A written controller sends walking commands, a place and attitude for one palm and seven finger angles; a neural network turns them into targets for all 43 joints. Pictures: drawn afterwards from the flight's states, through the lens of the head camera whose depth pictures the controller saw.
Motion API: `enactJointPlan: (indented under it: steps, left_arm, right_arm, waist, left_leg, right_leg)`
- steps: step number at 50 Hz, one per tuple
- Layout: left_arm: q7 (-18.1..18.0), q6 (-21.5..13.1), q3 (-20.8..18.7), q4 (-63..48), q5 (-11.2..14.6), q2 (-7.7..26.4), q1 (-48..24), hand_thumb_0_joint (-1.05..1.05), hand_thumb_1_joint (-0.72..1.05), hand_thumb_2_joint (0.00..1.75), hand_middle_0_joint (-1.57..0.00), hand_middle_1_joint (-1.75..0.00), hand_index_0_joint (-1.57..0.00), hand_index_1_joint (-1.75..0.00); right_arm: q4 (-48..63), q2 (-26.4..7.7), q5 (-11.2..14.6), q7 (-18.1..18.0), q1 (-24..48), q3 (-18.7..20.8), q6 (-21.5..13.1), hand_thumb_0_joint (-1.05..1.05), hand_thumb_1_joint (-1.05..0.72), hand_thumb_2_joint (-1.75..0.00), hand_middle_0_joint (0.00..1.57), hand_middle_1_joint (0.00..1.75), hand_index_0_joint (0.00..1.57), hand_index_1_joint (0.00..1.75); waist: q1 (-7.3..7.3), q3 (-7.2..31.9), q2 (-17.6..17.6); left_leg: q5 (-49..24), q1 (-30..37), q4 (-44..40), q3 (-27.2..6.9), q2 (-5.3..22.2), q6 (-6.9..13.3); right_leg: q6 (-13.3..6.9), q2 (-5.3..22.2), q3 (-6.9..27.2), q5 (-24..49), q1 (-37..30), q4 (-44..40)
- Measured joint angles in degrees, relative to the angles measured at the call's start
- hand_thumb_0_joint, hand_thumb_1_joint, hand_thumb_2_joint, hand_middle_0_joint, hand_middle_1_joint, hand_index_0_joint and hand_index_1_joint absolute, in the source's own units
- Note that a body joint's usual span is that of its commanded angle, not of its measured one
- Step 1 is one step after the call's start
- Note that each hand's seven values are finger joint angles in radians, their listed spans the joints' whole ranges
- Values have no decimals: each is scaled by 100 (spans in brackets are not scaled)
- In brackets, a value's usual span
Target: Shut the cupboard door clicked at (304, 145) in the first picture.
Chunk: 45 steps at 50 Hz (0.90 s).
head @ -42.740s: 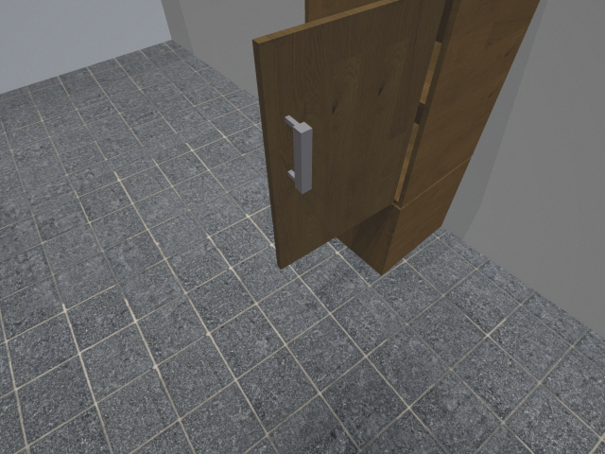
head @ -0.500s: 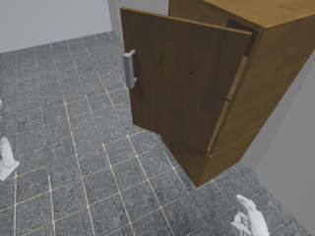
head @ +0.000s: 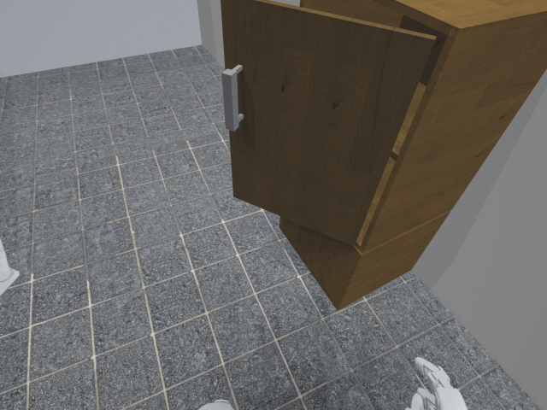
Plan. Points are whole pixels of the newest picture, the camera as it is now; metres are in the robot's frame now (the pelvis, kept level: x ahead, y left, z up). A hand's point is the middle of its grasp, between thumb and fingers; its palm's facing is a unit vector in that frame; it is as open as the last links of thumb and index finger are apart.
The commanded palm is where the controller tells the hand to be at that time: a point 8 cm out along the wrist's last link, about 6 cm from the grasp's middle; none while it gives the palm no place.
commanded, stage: step back with the hand held close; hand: left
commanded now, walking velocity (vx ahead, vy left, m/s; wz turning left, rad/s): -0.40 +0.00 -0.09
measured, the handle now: (235, 98) +0.76 +0.12 +0.06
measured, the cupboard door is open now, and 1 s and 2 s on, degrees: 34 34 34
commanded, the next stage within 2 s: stop stepping back and stand still in 0.34 s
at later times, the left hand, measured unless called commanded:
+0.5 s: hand out of the picture +0.07 +0.30 +0.20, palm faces +0.54 -0.75 -0.39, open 7.4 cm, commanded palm +0.02 +0.32 +0.20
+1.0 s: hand out of the picture +0.01 +0.34 +0.20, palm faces +0.48 -0.82 -0.32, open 7.4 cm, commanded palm -0.05 +0.36 +0.20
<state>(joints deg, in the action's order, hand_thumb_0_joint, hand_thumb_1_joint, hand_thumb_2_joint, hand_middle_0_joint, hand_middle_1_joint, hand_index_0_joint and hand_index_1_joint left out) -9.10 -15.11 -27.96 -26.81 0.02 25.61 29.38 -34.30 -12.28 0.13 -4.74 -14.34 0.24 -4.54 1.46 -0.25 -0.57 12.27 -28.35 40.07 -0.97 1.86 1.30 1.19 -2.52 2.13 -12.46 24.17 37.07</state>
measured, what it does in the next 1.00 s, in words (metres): walks backwards: right foot, then left foot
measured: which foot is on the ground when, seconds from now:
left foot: down 0.00-0.44, up 0.46-0.54, down 0.56-0.78, up 0.80-1.00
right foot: down 0.00-0.20, up 0.22-0.40, down 0.42-0.60, up 0.62-0.78, down 0.80-1.00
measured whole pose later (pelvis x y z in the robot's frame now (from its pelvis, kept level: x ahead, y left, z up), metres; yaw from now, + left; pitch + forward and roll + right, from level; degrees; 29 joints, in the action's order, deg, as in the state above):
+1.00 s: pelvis -0.21 +0.07 +0.02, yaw -4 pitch -1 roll -1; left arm -11.0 -8.8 -23.4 -24.8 1.6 23.0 26.5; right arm -39.2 -13.9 -0.4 -5.3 -18.9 0.0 -3.2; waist 0.1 6.6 2.2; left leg 22.8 -19.7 39.0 3.8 4.2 0.3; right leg -3.2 -0.8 -3.7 -18.3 16.1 32.7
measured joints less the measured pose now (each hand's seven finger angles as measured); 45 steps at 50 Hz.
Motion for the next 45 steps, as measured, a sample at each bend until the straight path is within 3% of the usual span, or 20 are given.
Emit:
enactJointPlan:
  steps: [4, 8, 11, 13, 15, 17, 19, 21, 24, 26, 27, 29, 32, 35, 38, 40, 41, 43, 45]
  left_arm:
    - [14, 3, 170, -210, 53, -159, 37, 2, 89, 90, -21, -30, -22, -30]
    - [-59, 33, 367, -453, 88, -148, 78, 2, 88, 90, -22, -30, -22, -30]
    - [-104, 19, 298, -476, 123, -39, 61, 2, 88, 90, -22, -30, -22, -30]
    - [-95, 32, 202, -384, 123, 18, -42, 1, 88, 90, -22, -30, -22, -30]
    - [-67, 63, 109, -324, 157, 150, -186, 2, 88, 90, -22, -30, -22, -30]
    - [-79, 39, 37, -307, 231, 229, -211, 2, 88, 90, -22, -30, -22, -30]
    - [-87, 26, -22, -323, 321, 202, -99, 2, 89, 90, -22, -30, -22, -30]
    - [-84, 10, -111, -398, 373, 176, 62, 2, 89, 90, -21, -30, -21, -30]
    - [-73, 14, 249, -347, 232, -190, -72, 2, 89, 90, -21, -30, -21, -30]
    - [-60, 115, 460, -323, 180, -271, -140, 2, 89, 90, -21, -30, -21, -30]
    - [-50, 166, 508, -295, 175, -280, -171, 2, 89, 90, -21, -30, -21, -30]
    - [-23, 263, 547, -151, 176, -268, -400, 2, 89, 90, -21, -30, -21, -30]
    - [-11, 393, 401, 160, 221, -215, -629, 1, 89, 90, -21, -30, -21, -30]
    - [0, 610, 289, 108, 292, -178, -325, 2, 89, 90, -21, -30, -21, -30]
    - [8, 732, 353, -293, 318, -135, 222, 2, 89, 90, -21, -30, -21, -30]
    - [21, 740, 308, -601, 292, 63, 498, 2, 89, 90, -21, -30, -21, -30]
    - [40, 724, 320, -678, 275, 111, 501, 2, 89, 90, -21, -30, -21, -30]
    - [43, 622, 401, -573, 244, 154, 347, 2, 89, 90, -21, -30, -21, -30]
    - [-3, 575, 459, -304, 215, 83, 143, 2, 89, 90, -22, -30, -22, -30]
  right_arm:
    - [-78, -2, -30, 82, 153, 36, 14, 1, -90, -90, 21, 30, 21, 30]
    - [-148, -25, -29, 113, 272, 71, 160, 1, -90, -90, 21, 30, 21, 30]
    - [-97, -9, -12, 48, 320, 66, 205, 1, -90, -90, 21, 30, 21, 30]
    - [-46, 31, -21, -18, 313, 86, 105, 1, -90, -90, 21, 30, 21, 30]
    - [-93, 146, -12, -18, 271, 130, -21, 1, -90, -90, 21, 30, 21, 30]
    - [-171, 238, 18, 51, 231, 136, -116, 1, -90, -90, 21, 30, 21, 30]
    - [-203, 287, 30, 110, 240, 103, -173, 1, -90, -90, 21, 30, 21, 30]
    - [-161, 335, 8, 145, 339, 35, -204, 1, -90, -90, 21, 30, 21, 30]
    - [-330, 246, -50, 133, 538, -9, -181, 1, -90, -90, 21, 30, 21, 30]
    - [-407, 257, -36, 115, 456, -64, -115, 1, -90, -90, 21, 30, 21, 30]
    - [-376, 252, -21, 99, 382, -98, -89, 1, -90, -90, 21, 30, 21, 30]
    - [-256, 197, 15, 35, 292, -110, -103, 1, -90, -90, 21, 30, 21, 30]
    - [-167, 217, 55, -5, 344, -129, -152, 1, -90, -90, 21, 30, 21, 30]
    - [-29, 302, 32, 82, 228, -151, -168, 1, -90, -90, 21, 30, 21, 30]
    - [132, 298, 2, 152, 0, -182, -153, 1, -90, -90, 21, 30, 21, 30]
    - [241, 253, -34, 166, -79, -183, -102, 1, -90, -90, 21, 30, 21, 30]
    - [182, 180, -57, 166, -47, -159, -62, 1, -90, -90, 21, 30, 21, 30]
    - [-108, 62, -83, 150, -34, -103, 60, 1, -90, -90, 21, 30, 21, 30]
    - [-339, -6, -62, 116, -160, -59, 180, 1, -90, -90, 21, 30, 21, 30]
  waist:
    - [-104, -40, 80]
    - [-102, -19, 186]
    - [-80, -22, 195]
    - [10, -51, -15]
    - [71, -44, -155]
    - [59, 58, -184]
    - [-22, 188, -154]
    - [-213, 256, 72]
    - [-495, 71, 37]
    - [-579, 187, 199]
    - [-566, 283, 245]
    - [-399, 360, 190]
    - [-170, 216, 150]
    - [-6, 196, 95]
    - [49, 272, 109]
    - [-8, 326, 323]
    - [-98, 290, 324]
    - [-204, 299, 302]
    - [-238, 470, 311]
  left_leg:
    - [604, -157, 107, 33, -70, -52]
    - [863, -162, 40, 92, -184, -113]
    - [323, -178, -217, 184, -135, -5]
    - [-208, -233, -385, 176, 91, 127]
    - [-732, -259, -605, 194, 329, 134]
    - [-951, -322, -755, 346, 514, 115]
    - [-1013, -421, -861, 550, 594, 73]
    - [-865, -579, -821, 878, 539, -7]
    - [93, -561, -359, 812, 401, -321]
    - [253, -248, -119, 750, 148, -351]
    - [219, 6, -229, 719, 67, -340]
    - [-284, 221, -628, 615, -5, -96]
    - [-623, 292, -885, 631, -2, 158]
    - [-683, 536, -1508, 693, 110, 74]
    - [-371, 649, -1888, 810, 135, -128]
    - [285, 327, -1431, 971, -12, -248]
    - [496, 88, -817, 883, -15, -275]
    - [694, -232, 498, 596, -39, -316]
    - [769, -244, 1152, 474, -10, -293]
  right_leg:
    - [-9, 80, 20, 115, 127, -40]
    - [52, 242, 5, 323, 151, -234]
    - [69, 257, -7, 69, 230, -210]
    - [80, -14, -7, -525, 347, 592]
    - [61, -263, -75, -1003, 244, 1391]
    - [-9, -311, -231, -1371, -119, 1438]
    - [-106, -219, -365, -1553, -620, 825]
    - [-264, 0, -137, -1463, -1033, -157]
    - [6, 55, 126, -899, -935, -164]
    - [155, 192, 304, -757, -942, -253]
    - [205, 227, 358, -716, -926, -286]
    - [248, 238, 299, -670, -879, -298]
    - [82, 125, 230, -1161, -726, 147]
    - [-55, -138, -164, -1452, -711, 476]
    - [-188, -285, -660, -1395, -1169, -358]
    - [-471, -192, -553, -1233, -1412, -1101]
    - [-590, -170, -495, -638, -1305, -1127]
    - [-651, -137, -456, -152, -1147, -908]
    - [-577, -54, -454, -268, -1079, -813]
